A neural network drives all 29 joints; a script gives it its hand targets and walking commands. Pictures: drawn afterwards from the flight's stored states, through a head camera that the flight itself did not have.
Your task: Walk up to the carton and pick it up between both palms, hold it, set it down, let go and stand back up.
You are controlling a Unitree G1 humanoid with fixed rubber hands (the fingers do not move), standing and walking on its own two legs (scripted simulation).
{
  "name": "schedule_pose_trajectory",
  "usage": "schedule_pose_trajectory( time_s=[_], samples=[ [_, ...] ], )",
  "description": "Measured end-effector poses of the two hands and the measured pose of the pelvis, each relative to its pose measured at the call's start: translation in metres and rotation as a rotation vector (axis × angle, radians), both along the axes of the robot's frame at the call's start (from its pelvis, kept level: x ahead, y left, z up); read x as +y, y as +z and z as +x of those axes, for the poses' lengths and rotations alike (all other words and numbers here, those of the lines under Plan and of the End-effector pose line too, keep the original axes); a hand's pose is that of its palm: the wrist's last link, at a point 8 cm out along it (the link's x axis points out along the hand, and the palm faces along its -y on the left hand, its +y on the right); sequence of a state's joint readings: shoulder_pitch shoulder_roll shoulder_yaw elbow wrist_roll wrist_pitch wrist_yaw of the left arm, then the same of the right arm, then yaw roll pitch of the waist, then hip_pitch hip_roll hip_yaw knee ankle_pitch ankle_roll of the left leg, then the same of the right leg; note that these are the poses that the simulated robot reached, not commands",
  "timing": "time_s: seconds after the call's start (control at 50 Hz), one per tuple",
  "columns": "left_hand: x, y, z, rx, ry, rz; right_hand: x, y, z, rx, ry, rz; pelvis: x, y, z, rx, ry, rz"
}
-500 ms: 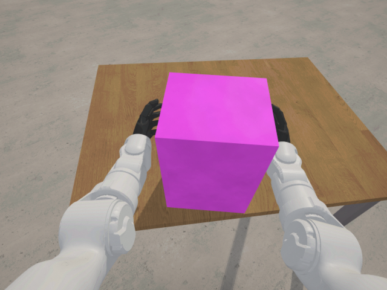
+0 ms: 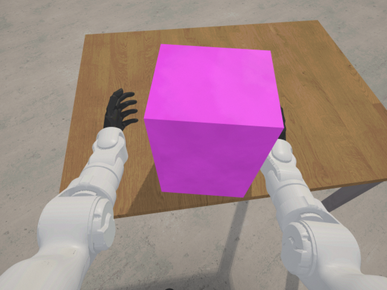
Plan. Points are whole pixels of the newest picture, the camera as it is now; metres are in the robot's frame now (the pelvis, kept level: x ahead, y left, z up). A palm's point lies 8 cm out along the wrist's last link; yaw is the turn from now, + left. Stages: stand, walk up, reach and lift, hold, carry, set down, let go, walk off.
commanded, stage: set down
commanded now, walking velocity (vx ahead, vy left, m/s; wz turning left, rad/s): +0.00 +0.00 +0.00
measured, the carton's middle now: (207, 131) +0.42 -0.06 +0.06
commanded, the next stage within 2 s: none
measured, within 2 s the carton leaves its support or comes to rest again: neither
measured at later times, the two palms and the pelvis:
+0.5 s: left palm (95, 152) +0.39 +0.16 +0.07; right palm (283, 161) +0.33 -0.19 +0.07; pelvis -0.04 +0.00 +0.00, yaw +0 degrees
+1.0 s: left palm (83, 174) +0.35 +0.18 +0.06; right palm (289, 176) +0.30 -0.20 +0.05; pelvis -0.03 +0.00 +0.00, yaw +0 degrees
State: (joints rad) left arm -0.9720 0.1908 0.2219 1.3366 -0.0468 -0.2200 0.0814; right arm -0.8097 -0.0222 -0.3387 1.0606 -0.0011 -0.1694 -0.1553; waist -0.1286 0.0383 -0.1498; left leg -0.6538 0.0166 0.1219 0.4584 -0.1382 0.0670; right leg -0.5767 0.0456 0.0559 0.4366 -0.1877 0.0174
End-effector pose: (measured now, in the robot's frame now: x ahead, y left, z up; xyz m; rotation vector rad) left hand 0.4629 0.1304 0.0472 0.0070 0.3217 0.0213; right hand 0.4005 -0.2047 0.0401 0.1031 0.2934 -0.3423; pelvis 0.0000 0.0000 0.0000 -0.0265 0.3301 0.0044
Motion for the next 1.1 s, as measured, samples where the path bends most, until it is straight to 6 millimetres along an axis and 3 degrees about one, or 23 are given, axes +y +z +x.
schedule_pose_trajectory(
  time_s=[0.18,0.36,0.64,0.76,0.94,1.1],
  samples=[
    [0.007,0.014,-0.012,-0.054,-0.043,-0.016,0.003,0.008,-0.017,-0.036,0.010,-0.041,0.000,0.000,-0.011,-0.025,0.001,0.000],
    [0.023,0.027,-0.047,-0.081,-0.036,-0.027,0.008,0.019,-0.053,-0.051,0.009,-0.039,0.004,0.001,-0.029,-0.096,0.003,-0.004],
    [0.030,0.018,-0.092,-0.039,-0.036,-0.040,0.015,0.037,-0.082,0.014,0.028,-0.074,0.003,0.000,-0.051,-0.174,0.005,-0.002],
    [0.033,0.012,-0.099,-0.033,-0.035,-0.029,0.015,0.036,-0.084,0.019,0.029,-0.072,0.002,0.000,-0.050,-0.188,0.005,-0.001],
    [0.045,0.010,-0.105,-0.052,-0.009,-0.011,0.010,0.017,-0.091,0.032,0.014,-0.048,0.001,0.003,-0.039,-0.228,0.006,0.001],
    [0.059,0.004,-0.122,-0.047,-0.033,0.000,0.009,0.002,-0.111,-0.013,-0.003,-0.014,0.002,0.007,-0.023,-0.304,0.009,-0.001]
  ],
)
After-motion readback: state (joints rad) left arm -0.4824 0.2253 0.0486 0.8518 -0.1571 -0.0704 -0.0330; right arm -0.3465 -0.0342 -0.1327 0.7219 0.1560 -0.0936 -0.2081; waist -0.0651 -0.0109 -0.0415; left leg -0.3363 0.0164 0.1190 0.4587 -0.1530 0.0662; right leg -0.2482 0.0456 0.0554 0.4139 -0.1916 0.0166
